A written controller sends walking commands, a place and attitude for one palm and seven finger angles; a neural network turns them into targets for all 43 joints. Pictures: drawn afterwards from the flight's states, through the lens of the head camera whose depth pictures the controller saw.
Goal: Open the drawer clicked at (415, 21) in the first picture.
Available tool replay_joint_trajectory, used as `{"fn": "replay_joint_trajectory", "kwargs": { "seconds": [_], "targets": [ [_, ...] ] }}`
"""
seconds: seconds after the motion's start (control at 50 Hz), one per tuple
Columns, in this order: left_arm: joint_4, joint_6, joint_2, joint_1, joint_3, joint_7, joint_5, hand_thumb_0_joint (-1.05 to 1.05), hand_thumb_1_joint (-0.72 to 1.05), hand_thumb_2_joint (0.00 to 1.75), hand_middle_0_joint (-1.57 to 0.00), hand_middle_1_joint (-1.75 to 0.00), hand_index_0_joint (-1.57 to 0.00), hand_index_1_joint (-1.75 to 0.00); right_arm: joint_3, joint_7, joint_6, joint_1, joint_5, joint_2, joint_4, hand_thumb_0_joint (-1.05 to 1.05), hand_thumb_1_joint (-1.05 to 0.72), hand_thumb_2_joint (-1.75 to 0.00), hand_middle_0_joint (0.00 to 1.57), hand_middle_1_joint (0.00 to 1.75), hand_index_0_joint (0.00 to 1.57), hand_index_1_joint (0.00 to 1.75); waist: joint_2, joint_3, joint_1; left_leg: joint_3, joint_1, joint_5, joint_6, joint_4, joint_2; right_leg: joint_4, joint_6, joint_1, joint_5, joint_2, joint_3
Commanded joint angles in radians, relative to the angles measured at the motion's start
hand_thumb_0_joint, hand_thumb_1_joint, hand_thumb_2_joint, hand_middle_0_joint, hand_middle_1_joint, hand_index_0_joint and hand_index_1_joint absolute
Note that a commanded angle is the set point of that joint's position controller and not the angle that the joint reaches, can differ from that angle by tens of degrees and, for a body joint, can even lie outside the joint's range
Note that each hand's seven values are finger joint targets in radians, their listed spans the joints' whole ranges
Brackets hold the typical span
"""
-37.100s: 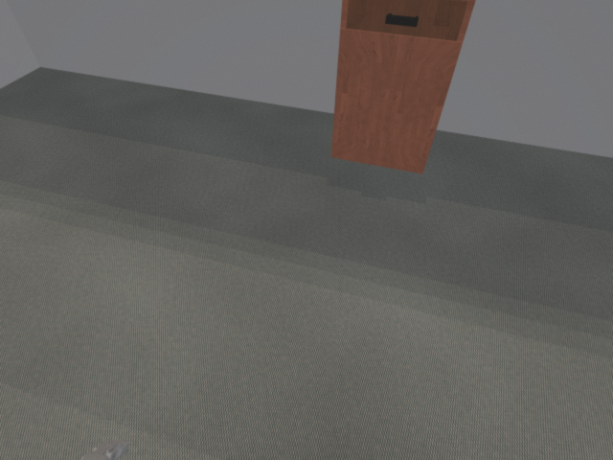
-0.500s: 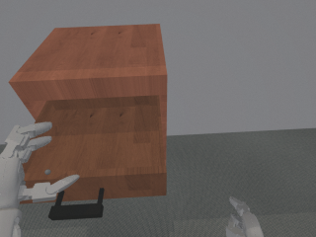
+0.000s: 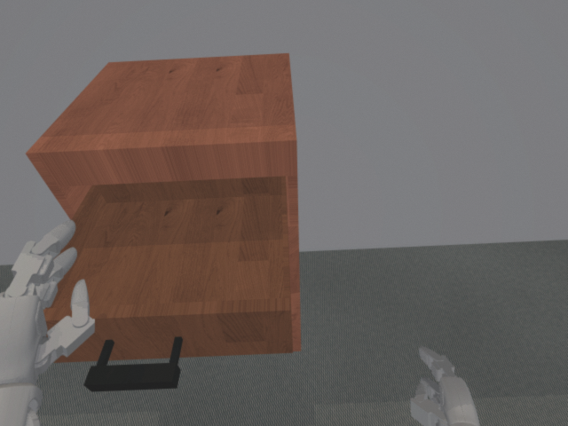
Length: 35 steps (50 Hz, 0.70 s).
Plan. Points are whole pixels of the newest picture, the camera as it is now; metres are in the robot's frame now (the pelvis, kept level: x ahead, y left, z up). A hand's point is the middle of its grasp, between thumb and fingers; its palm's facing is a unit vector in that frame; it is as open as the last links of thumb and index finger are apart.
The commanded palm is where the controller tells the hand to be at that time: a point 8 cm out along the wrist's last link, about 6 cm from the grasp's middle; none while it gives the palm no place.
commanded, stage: draw the hand back to the body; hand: left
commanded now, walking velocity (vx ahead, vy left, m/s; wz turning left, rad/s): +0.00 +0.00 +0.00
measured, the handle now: (138, 361) +0.21 +0.25 -0.03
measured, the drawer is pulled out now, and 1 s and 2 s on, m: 0.30 0.30 0.30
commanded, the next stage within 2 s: step back with the hand held close in 0.04 s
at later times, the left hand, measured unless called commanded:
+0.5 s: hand (57, 346) +0.16 +0.26 +0.14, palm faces +0.29 -0.84 -0.46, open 7.4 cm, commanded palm +0.10 +0.31 +0.17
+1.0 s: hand out of the picture +0.10 +0.27 +0.15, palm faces +0.36 -0.84 -0.40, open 7.4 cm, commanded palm +0.03 +0.33 +0.17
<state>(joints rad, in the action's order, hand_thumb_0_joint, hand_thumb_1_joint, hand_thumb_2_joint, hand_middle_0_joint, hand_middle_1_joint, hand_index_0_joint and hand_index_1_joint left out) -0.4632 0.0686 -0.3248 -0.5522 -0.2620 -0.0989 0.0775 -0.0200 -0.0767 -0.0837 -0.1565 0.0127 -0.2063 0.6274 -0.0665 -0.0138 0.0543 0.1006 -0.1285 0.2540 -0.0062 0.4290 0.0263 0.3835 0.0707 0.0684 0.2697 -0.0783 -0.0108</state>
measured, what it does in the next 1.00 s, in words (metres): shifts its weight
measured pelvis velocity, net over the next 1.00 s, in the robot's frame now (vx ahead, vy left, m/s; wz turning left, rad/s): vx -0.09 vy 0.04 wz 0.04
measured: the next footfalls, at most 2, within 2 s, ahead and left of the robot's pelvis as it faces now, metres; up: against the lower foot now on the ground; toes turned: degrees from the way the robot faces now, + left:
right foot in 1.44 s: -0.26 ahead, -0.12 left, +0.00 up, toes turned -1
left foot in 1.80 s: -0.28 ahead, +0.11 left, +0.00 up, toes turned +4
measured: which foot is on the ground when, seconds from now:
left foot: down 0.00-1.00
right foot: down 0.00-1.00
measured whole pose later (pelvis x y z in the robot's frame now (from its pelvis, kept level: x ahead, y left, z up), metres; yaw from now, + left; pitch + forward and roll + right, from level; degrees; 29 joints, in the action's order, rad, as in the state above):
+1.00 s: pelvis -0.09 +0.04 -0.02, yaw +3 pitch +3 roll -3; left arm -0.68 0.19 -0.38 -0.62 -0.34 -0.13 0.04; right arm 0.00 -0.05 -0.06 -0.20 0.01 -0.21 0.58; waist 0.01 -0.01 -0.01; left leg 0.07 -0.48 0.34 0.02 0.70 0.03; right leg 0.56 0.03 0.39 0.22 -0.04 -0.06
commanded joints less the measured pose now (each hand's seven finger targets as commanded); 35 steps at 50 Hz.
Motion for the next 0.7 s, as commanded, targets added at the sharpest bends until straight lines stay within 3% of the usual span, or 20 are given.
{"fn": "replay_joint_trajectory", "kwargs": {
  "seconds": [0.0, 0.12, 0.14, 0.16, 0.18, 0.22, 0.24, 0.3, 0.36, 0.42, 0.46, 0.48, 0.58, 0.68],
  "targets": [
    [-0.203, 0.074, -0.176, 0.074, -0.13, -0.021, -0.003, 0.0, 0.9, 0.9, -0.2, -0.3, -0.2, -0.3, 0.029, -0.011, -0.055, 0.148, -0.002, -0.087, -0.161, 0.0, -0.9, -0.9, 0.2, 0.3, 0.2, 0.3, 0.013, -0.035, -0.005, -0.064, 0.05, -0.239, 0.033, -0.016, -0.019, -0.088, -0.062, 0.06, -0.28, 0.099, 0.009],
    [-0.195, 0.077, -0.175, 0.068, -0.13, -0.02, -0.002, 0.0, 0.9, 0.9, -0.2, -0.3, -0.2, -0.3, 0.032, -0.009, -0.058, 0.147, -0.001, -0.088, -0.163, 0.0, -0.9, -0.9, 0.2, 0.3, 0.2, 0.3, 0.05, -0.05, -0.003, -0.062, 0.051, -0.234, 0.037, -0.017, -0.022, -0.085, -0.065, 0.052, -0.274, 0.102, 0.01],
    [-0.295, 0.124, -0.307, 0.175, -0.27, -0.028, -0.002, 0.0, 0.9, 0.9, -0.2, -0.3, -0.2, -0.3, 0.039, 0.0, -0.042, 0.109, 0.011, -0.119, -0.203, 0.0, -0.9, -0.9, 0.2, 0.3, 0.2, 0.3, 0.059, 0.028, -0.023, -0.011, -0.028, -0.211, 0.052, 0.037, -0.03, -0.135, -0.067, 0.162, -0.31, 0.158, 0.085],
    [-0.199, 0.132, -0.223, 0.075, -0.211, -0.018, -0.008, 0.0, 0.9, 0.9, -0.2, -0.3, -0.2, -0.3, 0.041, 0.003, -0.028, 0.113, 0.002, -0.101, -0.173, 0.0, -0.9, -0.9, 0.2, 0.3, 0.2, 0.3, 0.102, 0.009, -0.034, -0.007, -0.024, -0.214, 0.051, 0.068, -0.03, -0.13, -0.058, 0.164, -0.335, 0.178, 0.069],
    [-0.239, 0.14, -0.229, 0.09, -0.199, -0.013, -0.01, 0.0, 0.9, 0.9, -0.2, -0.3, -0.2, -0.3, 0.043, 0.008, -0.025, 0.12, 0.003, -0.11, -0.188, 0.0, -0.9, -0.9, 0.2, 0.3, 0.2, 0.3, 0.099, 0.001, -0.034, -0.002, -0.029, -0.224, 0.047, 0.073, -0.024, -0.123, -0.051, 0.163, -0.365, 0.186, 0.074],
    [-0.209, 0.144, -0.181, 0.001, -0.165, -0.009, -0.015, 0.0, 0.9, 0.9, -0.2, -0.3, -0.2, -0.3, 0.049, 0.008, -0.014, 0.122, 0.002, -0.112, -0.187, 0.0, -0.9, -0.9, 0.2, 0.3, 0.2, 0.3, 0.097, -0.06, -0.042, -0.012, -0.024, -0.256, 0.047, 0.093, -0.025, -0.09, -0.051, 0.153, -0.406, 0.198, 0.063],
    [-0.22, 0.142, -0.176, -0.025, -0.164, -0.009, -0.015, 0.0, 0.9, 0.9, -0.2, -0.3, -0.2, -0.3, 0.056, 0.009, -0.008, 0.121, 0.007, -0.12, -0.193, 0.0, -0.9, -0.9, 0.2, 0.3, 0.2, 0.3, 0.056, -0.09, -0.045, -0.014, -0.02, -0.284, 0.045, 0.095, -0.03, -0.068, -0.047, 0.139, -0.43, 0.203, 0.069],
    [-0.246, 0.141, -0.186, -0.075, -0.178, -0.014, -0.015, 0.0, 0.9, 0.9, -0.2, -0.3, -0.2, -0.3, 0.069, 0.009, 0.01, 0.119, 0.01, -0.124, -0.2, 0.0, -0.9, -0.9, 0.2, 0.3, 0.2, 0.3, 0.04, -0.16, -0.048, -0.009, -0.025, -0.357, 0.042, 0.082, -0.048, -0.033, -0.054, 0.112, -0.409, 0.192, 0.052],
    [-0.288, 0.14, -0.202, -0.09, -0.194, -0.023, -0.014, 0.0, 0.9, 0.9, -0.2, -0.3, -0.2, -0.3, 0.079, 0.006, 0.027, 0.117, 0.014, -0.127, -0.21, 0.0, -0.9, -0.9, 0.2, 0.3, 0.2, 0.3, 0.086, -0.167, -0.054, 0.002, -0.058, -0.345, 0.041, 0.084, -0.055, -0.025, -0.047, 0.122, -0.359, 0.189, 0.043],
    [-0.313, 0.139, -0.22, -0.1, -0.211, -0.032, -0.013, 0.0, 0.9, 0.9, -0.2, -0.3, -0.2, -0.3, 0.082, -0.002, 0.033, 0.12, 0.016, -0.124, -0.217, 0.0, -0.9, -0.9, 0.2, 0.3, 0.2, 0.3, 0.081, -0.166, -0.054, 0.022, -0.087, -0.355, 0.04, 0.066, -0.068, -0.004, -0.044, 0.128, -0.321, 0.176, 0.036],
    [-0.334, 0.139, -0.228, -0.106, -0.219, -0.037, -0.012, 0.0, 0.9, 0.9, -0.2, -0.3, -0.2, -0.3, 0.084, -0.004, 0.034, 0.121, 0.017, -0.126, -0.222, 0.0, -0.9, -0.9, 0.2, 0.3, 0.2, 0.3, 0.062, -0.166, -0.054, 0.031, -0.106, -0.362, 0.043, 0.056, -0.077, 0.01, -0.048, 0.13, -0.305, 0.166, 0.034],
    [-0.358, 0.14, -0.238, -0.09, -0.217, -0.039, -0.012, 0.0, 0.9, 0.9, -0.2, -0.3, -0.2, -0.3, 0.081, -0.008, 0.031, 0.124, 0.013, -0.133, -0.224, 0.0, -0.9, -0.9, 0.2, 0.3, 0.2, 0.3, 0.016, -0.16, -0.055, 0.039, -0.114, -0.371, 0.043, 0.038, -0.084, 0.019, -0.048, 0.133, -0.296, 0.16, 0.028],
    [-0.38, 0.144, -0.234, -0.103, -0.215, -0.043, -0.019, 0.0, 0.9, 0.9, -0.2, -0.3, -0.2, -0.3, 0.075, -0.007, 0.02, 0.121, 0.009, -0.141, -0.236, 0.0, -0.9, -0.9, 0.2, 0.3, 0.2, 0.3, -0.061, -0.142, -0.05, 0.096, -0.268, -0.213, 0.066, -0.074, -0.133, 0.101, -0.066, 0.058, -0.159, 0.104, 0.007],
    [-0.388, 0.16, -0.226, -0.087, -0.231, -0.042, -0.038, 0.0, 0.9, 0.9, -0.2, -0.3, -0.2, -0.3, 0.07, 0.001, -0.003, 0.105, 0.005, -0.152, -0.255, 0.0, -0.9, -0.9, 0.2, 0.3, 0.2, 0.3, -0.094, -0.099, -0.051, 0.159, -0.534, 0.181, 0.103, -0.171, -0.172, 0.212, -0.072, -0.065, -0.082, 0.068, 0.021]
  ]
}}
